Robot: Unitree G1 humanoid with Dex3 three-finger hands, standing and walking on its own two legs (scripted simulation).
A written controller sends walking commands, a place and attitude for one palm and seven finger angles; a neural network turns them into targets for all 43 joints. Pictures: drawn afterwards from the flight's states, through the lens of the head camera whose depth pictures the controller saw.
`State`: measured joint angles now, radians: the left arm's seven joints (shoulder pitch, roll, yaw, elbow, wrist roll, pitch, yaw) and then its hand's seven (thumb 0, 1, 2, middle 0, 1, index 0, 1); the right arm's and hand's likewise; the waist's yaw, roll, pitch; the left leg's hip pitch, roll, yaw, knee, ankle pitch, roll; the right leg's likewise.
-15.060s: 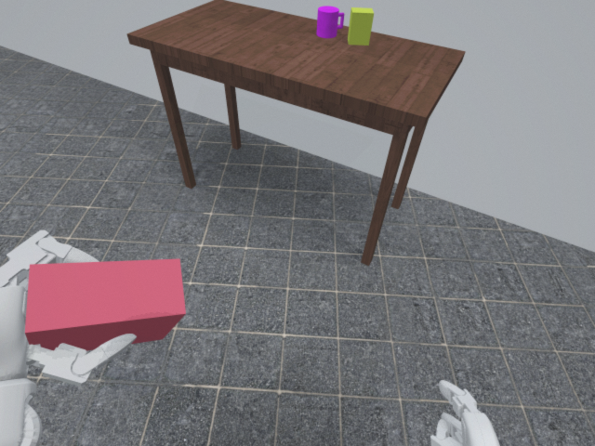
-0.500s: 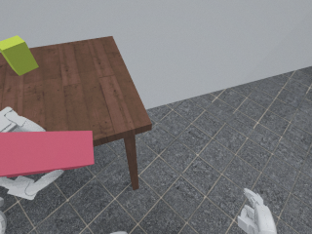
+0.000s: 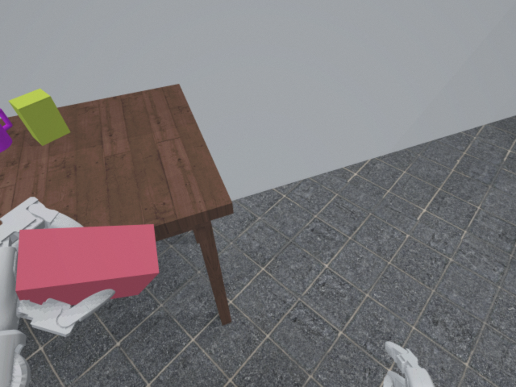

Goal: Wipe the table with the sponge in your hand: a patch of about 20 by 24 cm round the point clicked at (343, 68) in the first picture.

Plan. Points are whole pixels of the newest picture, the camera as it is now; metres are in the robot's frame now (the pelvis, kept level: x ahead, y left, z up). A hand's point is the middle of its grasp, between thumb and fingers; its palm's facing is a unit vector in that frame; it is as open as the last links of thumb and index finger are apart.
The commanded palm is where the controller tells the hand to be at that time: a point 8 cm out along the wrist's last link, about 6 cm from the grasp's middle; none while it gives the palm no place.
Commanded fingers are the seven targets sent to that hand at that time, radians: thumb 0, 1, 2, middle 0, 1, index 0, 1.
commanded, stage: come to a stop and stand still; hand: left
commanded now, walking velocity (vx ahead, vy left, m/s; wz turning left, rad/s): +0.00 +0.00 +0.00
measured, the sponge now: (109, 266) +0.23 +0.19 +0.15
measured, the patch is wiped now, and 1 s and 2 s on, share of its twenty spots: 0.00 0.00 0.00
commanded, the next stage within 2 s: look again from close up in 0.74 s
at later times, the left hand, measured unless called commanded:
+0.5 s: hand (42, 300) +0.18 +0.24 +0.16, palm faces +0.39 -0.83 -0.39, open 10.0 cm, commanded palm +0.13 +0.28 +0.18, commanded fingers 0.00 0.10 1.30 -1.20 -1.60 -1.20 -1.60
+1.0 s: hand (8, 225) +0.24 +0.29 +0.20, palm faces +0.49 -0.79 -0.38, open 10.0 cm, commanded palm +0.15 +0.30 +0.18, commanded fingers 0.00 0.10 1.30 -1.20 -1.60 -1.20 -1.60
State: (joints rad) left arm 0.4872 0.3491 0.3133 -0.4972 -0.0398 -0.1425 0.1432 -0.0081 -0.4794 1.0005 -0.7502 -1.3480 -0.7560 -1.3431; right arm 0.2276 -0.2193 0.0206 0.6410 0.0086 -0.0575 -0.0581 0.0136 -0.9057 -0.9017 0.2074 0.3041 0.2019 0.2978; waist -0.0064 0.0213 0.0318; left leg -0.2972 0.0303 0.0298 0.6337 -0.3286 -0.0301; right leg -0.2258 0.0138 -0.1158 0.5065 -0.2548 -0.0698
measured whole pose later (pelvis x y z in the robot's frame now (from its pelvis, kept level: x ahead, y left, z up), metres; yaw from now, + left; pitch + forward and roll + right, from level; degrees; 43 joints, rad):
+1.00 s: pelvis -0.01 +0.02 +0.00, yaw -1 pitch +0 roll -2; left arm 0.21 0.45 0.46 -0.34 -0.04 -0.26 0.13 -0.01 -0.48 1.00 -0.75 -1.35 -0.76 -1.34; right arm 0.22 -0.22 0.04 0.59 0.01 -0.14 0.00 0.01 -0.91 -0.90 0.21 0.30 0.20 0.30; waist 0.02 0.00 0.05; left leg -0.32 0.02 0.00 0.59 -0.26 0.01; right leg -0.29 0.04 -0.10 0.50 -0.23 -0.05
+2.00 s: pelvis +0.07 +0.09 -0.02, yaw -1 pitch +1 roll -2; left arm 0.46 0.39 0.42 -0.54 -0.05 -0.22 0.12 -0.01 -0.48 1.01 -0.75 -1.35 -0.76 -1.35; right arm 0.22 -0.22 -0.02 0.58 0.00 -0.06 -0.01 0.01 -0.91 -0.90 0.21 0.30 0.20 0.30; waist -0.01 0.03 0.03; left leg -0.26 -0.08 0.05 0.71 -0.47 0.11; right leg -0.27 -0.05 -0.07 0.70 -0.44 -0.02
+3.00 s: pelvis +0.17 +0.17 +0.01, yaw +1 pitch +0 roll -1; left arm 0.53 0.40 0.39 -0.54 -0.06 -0.15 0.13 -0.01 -0.48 1.01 -0.75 -1.35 -0.76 -1.35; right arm 0.16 -0.18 0.03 0.58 0.01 -0.11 -0.05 0.01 -0.90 -0.90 0.21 0.30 0.20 0.30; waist 0.01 0.03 0.02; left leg -0.23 0.05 0.07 0.48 -0.24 0.00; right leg -0.19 0.06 -0.05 0.39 -0.19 -0.04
